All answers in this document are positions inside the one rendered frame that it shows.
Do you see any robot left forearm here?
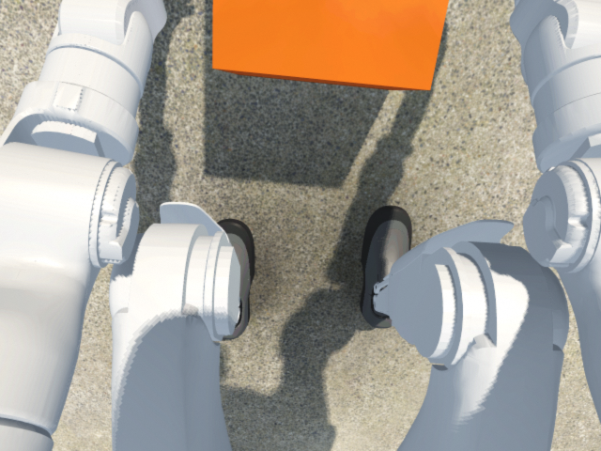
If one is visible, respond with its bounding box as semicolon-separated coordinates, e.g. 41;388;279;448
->
0;0;167;166

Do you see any robot right thigh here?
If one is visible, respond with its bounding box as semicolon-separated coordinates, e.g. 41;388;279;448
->
397;241;564;451

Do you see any robot right forearm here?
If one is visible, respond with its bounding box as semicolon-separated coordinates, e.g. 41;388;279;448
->
509;0;601;174

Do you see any robot left foot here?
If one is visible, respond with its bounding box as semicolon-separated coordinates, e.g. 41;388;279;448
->
217;219;254;339

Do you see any robot right upper arm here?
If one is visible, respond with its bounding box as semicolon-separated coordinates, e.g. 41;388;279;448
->
523;158;601;424

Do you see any carton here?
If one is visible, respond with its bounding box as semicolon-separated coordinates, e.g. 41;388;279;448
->
212;0;449;90

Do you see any robot left upper arm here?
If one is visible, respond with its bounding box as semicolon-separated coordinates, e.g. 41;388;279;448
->
0;142;140;451

